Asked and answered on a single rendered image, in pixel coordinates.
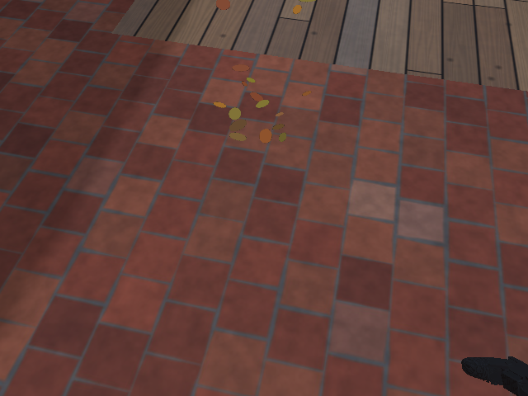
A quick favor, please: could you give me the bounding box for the robot right hand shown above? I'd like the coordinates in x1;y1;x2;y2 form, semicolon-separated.
461;356;528;396

